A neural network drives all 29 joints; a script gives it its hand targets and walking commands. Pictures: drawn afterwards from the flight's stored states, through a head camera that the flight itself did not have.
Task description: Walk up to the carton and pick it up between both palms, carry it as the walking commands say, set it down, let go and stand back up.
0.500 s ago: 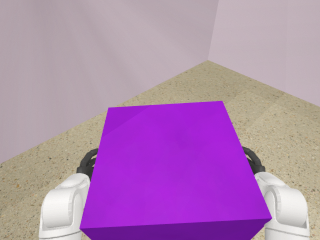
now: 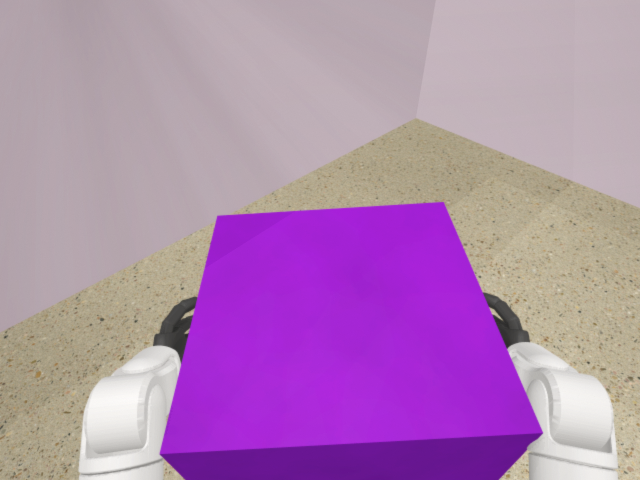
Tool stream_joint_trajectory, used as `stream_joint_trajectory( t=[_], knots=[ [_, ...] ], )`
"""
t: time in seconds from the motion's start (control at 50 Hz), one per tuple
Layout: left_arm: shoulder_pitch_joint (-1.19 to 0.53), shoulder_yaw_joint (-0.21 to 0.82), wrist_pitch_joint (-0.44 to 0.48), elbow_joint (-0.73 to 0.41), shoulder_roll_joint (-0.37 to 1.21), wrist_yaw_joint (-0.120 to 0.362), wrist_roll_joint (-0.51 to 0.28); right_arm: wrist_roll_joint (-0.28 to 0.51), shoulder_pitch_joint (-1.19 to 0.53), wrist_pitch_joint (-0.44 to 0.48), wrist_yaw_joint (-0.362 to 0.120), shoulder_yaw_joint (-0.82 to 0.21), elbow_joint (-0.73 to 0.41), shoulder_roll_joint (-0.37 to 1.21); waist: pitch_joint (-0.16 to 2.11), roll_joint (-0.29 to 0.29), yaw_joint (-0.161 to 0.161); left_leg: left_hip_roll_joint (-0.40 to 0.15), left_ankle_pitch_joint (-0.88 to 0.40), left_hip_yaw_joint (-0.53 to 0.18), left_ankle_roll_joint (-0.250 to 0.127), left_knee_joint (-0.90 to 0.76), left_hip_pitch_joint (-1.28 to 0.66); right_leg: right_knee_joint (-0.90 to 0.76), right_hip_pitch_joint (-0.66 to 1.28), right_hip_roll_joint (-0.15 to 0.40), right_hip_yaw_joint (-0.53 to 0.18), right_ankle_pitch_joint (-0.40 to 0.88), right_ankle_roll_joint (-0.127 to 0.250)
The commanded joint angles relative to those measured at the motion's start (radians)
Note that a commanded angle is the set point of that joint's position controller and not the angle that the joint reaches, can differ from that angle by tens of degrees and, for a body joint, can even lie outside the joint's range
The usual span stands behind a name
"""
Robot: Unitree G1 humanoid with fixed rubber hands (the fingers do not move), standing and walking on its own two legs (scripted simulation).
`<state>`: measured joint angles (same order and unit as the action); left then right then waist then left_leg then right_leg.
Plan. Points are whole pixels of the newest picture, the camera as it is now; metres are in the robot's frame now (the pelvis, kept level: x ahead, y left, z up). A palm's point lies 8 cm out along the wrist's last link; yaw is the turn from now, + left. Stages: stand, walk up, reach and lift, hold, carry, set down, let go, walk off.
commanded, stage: carry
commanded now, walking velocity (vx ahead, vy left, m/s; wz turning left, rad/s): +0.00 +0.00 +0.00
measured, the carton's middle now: (339, 365) +0.27 +0.00 +0.02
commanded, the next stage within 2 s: hold in 0.60 s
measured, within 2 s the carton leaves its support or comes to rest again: neither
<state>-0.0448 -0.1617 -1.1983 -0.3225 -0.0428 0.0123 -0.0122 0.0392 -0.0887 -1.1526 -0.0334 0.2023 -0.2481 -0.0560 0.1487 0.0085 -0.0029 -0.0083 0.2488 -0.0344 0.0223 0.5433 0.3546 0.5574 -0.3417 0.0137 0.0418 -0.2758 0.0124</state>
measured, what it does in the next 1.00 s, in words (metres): stands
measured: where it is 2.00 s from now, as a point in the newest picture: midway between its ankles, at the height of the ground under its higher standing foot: outside the picture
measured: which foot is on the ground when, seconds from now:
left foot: down 0.00-1.00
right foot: down 0.00-1.00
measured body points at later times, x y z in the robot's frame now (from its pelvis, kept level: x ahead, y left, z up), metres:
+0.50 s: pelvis +0.00 -0.01 +0.00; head -0.02 -0.01 +0.45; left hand +0.26 +0.18 +0.07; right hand +0.27 -0.21 +0.06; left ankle +0.02 +0.13 -0.73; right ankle +0.01 -0.11 -0.73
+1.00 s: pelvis +0.01 +0.00 +0.01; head +0.00 +0.01 +0.46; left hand +0.30 +0.20 +0.04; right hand +0.30 -0.20 +0.05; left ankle +0.02 +0.13 -0.73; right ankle +0.01 -0.11 -0.73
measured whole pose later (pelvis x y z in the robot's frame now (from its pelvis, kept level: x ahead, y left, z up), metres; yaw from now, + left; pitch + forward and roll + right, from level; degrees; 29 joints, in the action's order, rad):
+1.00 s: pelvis +0.01 +0.00 +0.01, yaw -3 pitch -4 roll +0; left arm -0.16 -0.22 -0.74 0.09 -0.06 0.14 0.08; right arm -0.08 -0.17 -0.71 -0.08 0.21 0.13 -0.01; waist -0.03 -0.02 0.04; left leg -0.04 0.19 0.00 0.03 0.35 0.09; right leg 0.33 -0.09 -0.02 0.00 -0.18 0.02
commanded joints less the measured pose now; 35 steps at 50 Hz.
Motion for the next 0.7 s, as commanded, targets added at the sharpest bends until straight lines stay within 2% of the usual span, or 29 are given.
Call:
stream_joint_trajectory(
  t=[0.0,0.58,0.6,0.62,0.64,0.66,0.68],
  knots=[
    [-0.531,0.685,0.045,-0.196,0.783,0.18,-0.251,0.213,-0.411,-0.002,-0.164,-0.722,-0.168,0.833,0.156,-0.015,-0.003,-0.1,-0.161,-0.05,-0.049,-0.062,-0.058,-0.1,0.073,0.115,-0.086,0.1,0.049],
    [-0.53,0.662,0.071,-0.184,0.773,0.174,-0.232,0.199,-0.408,0.023,-0.159,-0.713,-0.164,0.821,0.162,-0.014,-0.003,-0.104,-0.182,-0.042,-0.043,-0.054,-0.067,-0.095,0.1,0.116,-0.082,0.153,0.056],
    [-0.319,0.216,0.227,0.397,0.591,0.157,0.086,-0.09,-0.236,0.173,-0.137,-0.315,0.446,0.623,-0.224,-0.012,0.161,0.061,-0.007,-0.031,-0.041,-0.175,-0.063,-0.225,0.028,-0.07,-0.106,-0.037,0.064],
    [-0.441,0.25,0.318,0.406,0.533,0.162,0.088,-0.105,-0.289,0.262,-0.14,-0.28,0.458,0.631,-0.173,-0.031,0.083,0.06,-0.003,-0.021,-0.053,-0.148,-0.114,-0.227,0.061,-0.077,-0.129,-0.039,0.065],
    [-0.489,0.315,0.403,0.302,0.483,0.165,0.053,-0.065,-0.364,0.343,-0.14,-0.376,0.351,0.635,-0.099,-0.031,0.101,0.068,-0.01,-0.015,-0.057,-0.145,-0.137,-0.212,0.125,-0.07,-0.142,-0.025,0.052],
    [-0.575,0.411,0.464,0.22,0.529,0.182,-0.002,-0.035,-0.466,0.405,-0.143,-0.454,0.246,0.706,-0.027,-0.048,0.068,0.065,-0.058,-0.012,-0.064,-0.134,-0.204,-0.185,0.167,-0.073,-0.157,0.051,0.034],
    [-0.678,0.474,0.496,0.183,0.607,0.205,-0.055,0.005,-0.582,0.443,-0.143,-0.527,0.183,0.796,0.067,-0.052,0.062,0.068,-0.102,-0.017,-0.065,-0.138,-0.219,-0.162,0.218,-0.077,-0.152,0.14,0.022]
  ],
)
